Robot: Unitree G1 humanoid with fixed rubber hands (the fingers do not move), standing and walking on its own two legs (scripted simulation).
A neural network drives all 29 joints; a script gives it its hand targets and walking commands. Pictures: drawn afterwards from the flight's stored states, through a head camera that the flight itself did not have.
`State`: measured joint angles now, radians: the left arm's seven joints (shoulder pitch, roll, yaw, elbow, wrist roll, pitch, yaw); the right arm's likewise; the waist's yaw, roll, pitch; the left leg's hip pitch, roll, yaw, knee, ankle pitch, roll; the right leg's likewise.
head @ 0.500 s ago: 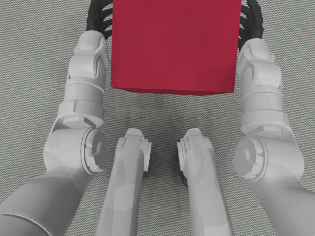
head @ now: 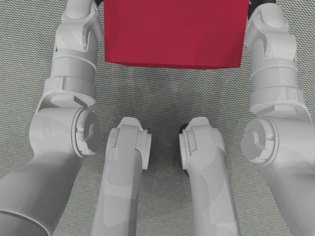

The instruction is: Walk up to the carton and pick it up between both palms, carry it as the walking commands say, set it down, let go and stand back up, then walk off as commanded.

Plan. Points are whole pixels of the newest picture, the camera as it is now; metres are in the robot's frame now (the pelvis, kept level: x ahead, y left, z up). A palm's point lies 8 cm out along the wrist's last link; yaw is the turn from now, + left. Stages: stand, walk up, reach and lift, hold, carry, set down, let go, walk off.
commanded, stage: set down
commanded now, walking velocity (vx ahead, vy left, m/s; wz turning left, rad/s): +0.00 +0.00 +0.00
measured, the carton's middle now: (172, 8) +0.56 -0.02 -0.21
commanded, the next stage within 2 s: none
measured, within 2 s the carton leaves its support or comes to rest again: neither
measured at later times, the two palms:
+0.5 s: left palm (95, 1) +0.56 +0.14 -0.17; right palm (251, 9) +0.54 -0.18 -0.17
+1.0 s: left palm (98, 8) +0.55 +0.14 -0.20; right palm (244, 16) +0.54 -0.18 -0.20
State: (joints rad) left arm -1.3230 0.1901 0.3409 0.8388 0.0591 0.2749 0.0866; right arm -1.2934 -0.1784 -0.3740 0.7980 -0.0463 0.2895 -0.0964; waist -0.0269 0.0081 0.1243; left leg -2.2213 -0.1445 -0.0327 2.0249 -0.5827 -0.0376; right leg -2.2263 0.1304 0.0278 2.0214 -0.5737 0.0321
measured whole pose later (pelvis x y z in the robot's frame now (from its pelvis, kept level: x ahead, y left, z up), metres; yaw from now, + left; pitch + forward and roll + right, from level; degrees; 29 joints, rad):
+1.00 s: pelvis +0.00 +0.00 -0.04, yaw +0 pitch +38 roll +0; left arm -1.43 0.26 0.24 0.98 -0.02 0.22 0.12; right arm -1.39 -0.23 -0.32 0.92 0.01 0.23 -0.12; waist -0.03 0.01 0.32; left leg -2.23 -0.12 -0.01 2.20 -0.63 -0.02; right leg -2.23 0.10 0.00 2.19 -0.63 0.02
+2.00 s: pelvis -0.01 +0.00 -0.05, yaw +0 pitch +32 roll -1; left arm -1.52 0.30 0.26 1.06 0.00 0.17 0.05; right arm -1.47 -0.27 -0.36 1.00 -0.03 0.17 -0.04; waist -0.03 0.01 0.46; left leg -2.19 -0.10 0.01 2.25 -0.61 0.00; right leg -2.19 0.08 -0.02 2.24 -0.61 0.01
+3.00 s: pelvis +0.00 +0.00 +0.04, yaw +0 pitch +45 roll +0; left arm -1.38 0.40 0.20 0.98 -0.11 0.20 0.04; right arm -1.33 -0.35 -0.25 0.92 0.11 0.20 -0.07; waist -0.03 0.00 0.10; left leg -2.11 -0.06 0.00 1.89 -0.56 0.00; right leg -2.12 0.06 -0.01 1.89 -0.55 -0.01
